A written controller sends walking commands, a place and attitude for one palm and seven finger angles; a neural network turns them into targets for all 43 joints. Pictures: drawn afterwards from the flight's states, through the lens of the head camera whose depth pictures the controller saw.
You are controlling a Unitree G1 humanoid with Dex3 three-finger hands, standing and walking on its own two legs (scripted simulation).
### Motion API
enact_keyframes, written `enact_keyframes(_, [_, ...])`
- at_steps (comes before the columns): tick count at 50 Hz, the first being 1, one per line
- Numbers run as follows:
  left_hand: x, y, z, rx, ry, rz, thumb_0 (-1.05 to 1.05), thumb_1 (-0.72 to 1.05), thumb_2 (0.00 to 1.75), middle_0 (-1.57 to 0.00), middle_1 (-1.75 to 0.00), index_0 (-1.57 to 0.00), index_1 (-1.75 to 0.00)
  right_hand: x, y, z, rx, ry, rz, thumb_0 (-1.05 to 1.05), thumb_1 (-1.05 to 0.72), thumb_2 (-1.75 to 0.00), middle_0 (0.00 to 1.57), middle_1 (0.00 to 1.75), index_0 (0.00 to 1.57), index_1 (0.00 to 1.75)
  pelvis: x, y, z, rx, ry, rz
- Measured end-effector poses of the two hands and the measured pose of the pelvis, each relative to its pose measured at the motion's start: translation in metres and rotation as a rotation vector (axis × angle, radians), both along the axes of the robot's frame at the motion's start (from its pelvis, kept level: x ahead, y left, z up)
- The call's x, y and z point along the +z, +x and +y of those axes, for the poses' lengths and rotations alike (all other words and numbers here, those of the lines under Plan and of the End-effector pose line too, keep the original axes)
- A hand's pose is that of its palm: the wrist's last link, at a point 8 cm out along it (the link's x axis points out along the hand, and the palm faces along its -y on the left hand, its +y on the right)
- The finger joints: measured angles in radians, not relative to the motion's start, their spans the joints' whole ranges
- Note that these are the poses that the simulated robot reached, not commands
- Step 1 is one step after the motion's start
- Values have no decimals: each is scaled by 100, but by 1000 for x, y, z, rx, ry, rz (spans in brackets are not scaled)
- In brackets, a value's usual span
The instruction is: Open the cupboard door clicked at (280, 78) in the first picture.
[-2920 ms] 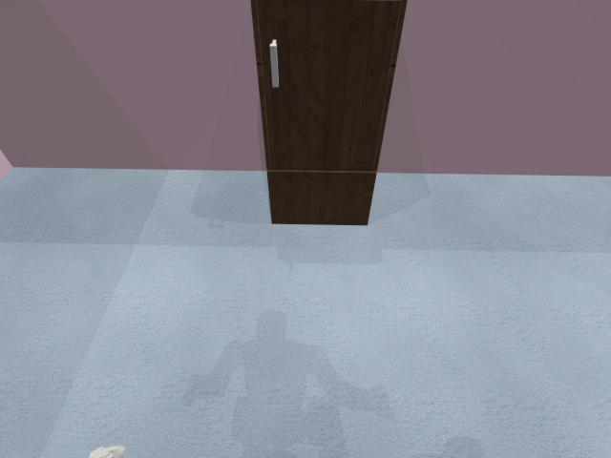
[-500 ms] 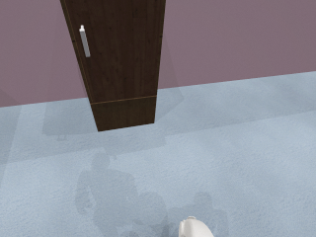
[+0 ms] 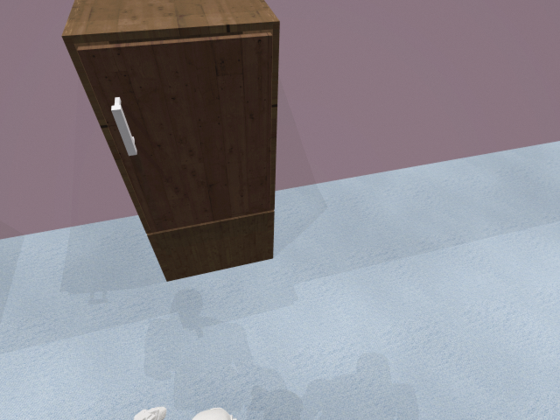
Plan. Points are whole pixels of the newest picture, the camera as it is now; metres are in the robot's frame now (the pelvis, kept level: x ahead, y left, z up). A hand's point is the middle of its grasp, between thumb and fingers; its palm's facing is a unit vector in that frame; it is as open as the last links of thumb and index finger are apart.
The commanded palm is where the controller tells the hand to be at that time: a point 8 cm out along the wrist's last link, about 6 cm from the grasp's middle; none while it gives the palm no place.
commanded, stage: turn to face it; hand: left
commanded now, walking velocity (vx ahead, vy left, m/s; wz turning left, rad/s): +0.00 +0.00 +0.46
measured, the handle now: (125, 126) +0.72 +0.38 +0.00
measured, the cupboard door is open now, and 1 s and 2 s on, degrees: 0 0 0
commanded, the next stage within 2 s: take the last steps up to it in 0.58 s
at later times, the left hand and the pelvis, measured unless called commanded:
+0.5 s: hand out of the picture +0.03 +0.25 -0.16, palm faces +0.21 -0.95 -0.23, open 7.4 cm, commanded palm none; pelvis +0.02 +0.04 +0.01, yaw +9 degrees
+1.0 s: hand out of the picture -0.06 +0.15 -0.15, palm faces +0.36 -0.91 -0.19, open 7.3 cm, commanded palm none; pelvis +0.02 +0.00 +0.02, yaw +17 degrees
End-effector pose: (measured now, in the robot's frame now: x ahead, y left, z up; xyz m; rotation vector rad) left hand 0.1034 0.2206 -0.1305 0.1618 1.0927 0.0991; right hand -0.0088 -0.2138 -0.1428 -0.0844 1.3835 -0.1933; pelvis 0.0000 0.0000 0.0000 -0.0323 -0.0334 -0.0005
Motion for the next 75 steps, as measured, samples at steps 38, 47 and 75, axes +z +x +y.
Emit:
enact_keyframes(38, [14,-99,3,313,52,111,1,92,89,-20,-30,-20,-30,-3,103,-20,268,14,-74,0,-91,-89,20,30,20,29,6,8,-10,243,50,6])
enact_keyframes(47, [13,-162,-20,396,-5,219,1,92,89,-20,-30,-20,-30,9,103,-25,335,0,-32,0,-91,-89,20,30,20,29,15,13,-11,286,46,22])
enact_keyframes(75, [-5,60,63,252,22,108,1,92,89,-19,-30,-19,-30,-4,91,32,171,30,244,0,-91,-89,21,30,20,29,-6,144,31,238,48,17])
